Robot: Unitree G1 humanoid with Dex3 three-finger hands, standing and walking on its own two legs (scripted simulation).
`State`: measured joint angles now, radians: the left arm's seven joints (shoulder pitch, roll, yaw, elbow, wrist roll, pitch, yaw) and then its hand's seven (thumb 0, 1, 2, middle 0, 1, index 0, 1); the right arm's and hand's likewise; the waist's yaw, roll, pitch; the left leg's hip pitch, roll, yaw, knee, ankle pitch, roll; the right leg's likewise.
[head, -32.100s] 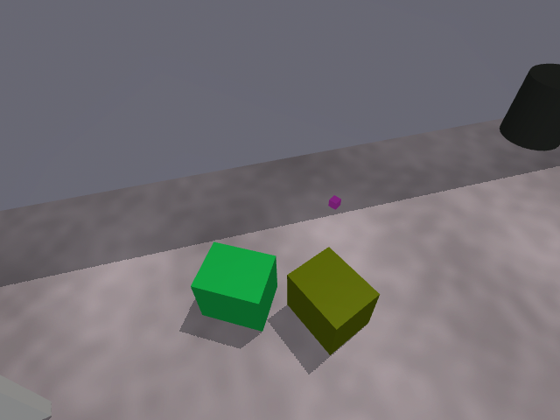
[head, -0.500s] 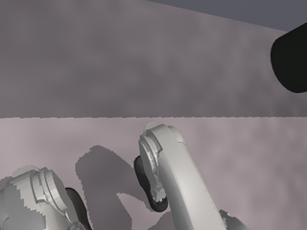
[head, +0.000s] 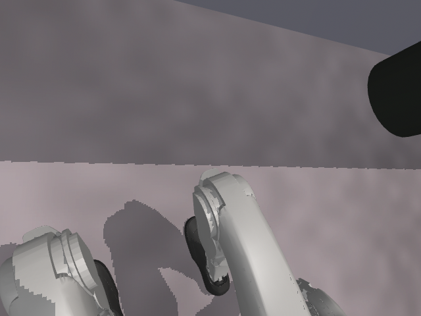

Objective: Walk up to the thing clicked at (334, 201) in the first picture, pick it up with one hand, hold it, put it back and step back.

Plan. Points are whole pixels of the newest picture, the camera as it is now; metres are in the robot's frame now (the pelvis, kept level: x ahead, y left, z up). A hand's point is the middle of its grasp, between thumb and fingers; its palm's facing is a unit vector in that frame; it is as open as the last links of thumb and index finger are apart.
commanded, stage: rest palm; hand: left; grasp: from above
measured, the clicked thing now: out of the picture +0.52 +0.33 -0.30
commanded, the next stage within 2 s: close in 1.92 s
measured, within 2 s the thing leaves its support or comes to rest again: neither
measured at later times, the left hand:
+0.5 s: hand out of the picture +0.51 +0.31 -0.23, palm faces -0.39 -0.19 -0.90, open 12.8 cm
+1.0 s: hand out of the picture +0.50 +0.32 -0.25, palm faces -0.40 -0.21 -0.89, open 12.9 cm
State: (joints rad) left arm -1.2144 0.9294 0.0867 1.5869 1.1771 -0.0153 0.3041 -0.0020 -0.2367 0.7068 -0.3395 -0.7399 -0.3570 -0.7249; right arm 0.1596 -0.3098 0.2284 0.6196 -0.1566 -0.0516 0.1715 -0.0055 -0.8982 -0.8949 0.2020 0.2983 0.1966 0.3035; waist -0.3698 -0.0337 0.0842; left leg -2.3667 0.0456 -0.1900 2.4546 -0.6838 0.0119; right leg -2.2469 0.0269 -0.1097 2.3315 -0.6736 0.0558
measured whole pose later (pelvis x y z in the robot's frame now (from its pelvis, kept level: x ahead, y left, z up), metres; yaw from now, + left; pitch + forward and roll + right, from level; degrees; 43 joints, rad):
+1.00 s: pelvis +0.00 +0.00 -0.01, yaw -4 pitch +30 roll -15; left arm -1.24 1.10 0.11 1.72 1.19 -0.10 0.51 0.00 -0.30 0.76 -0.33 -0.73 -0.31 -0.75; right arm 0.15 -0.35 0.35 0.62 -0.22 -0.20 0.20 0.00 -0.91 -0.91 0.20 0.30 0.20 0.30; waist -0.43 -0.15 0.21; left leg -2.37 0.05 -0.26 2.52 -0.71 0.01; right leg -2.23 0.05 -0.16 2.34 -0.67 0.07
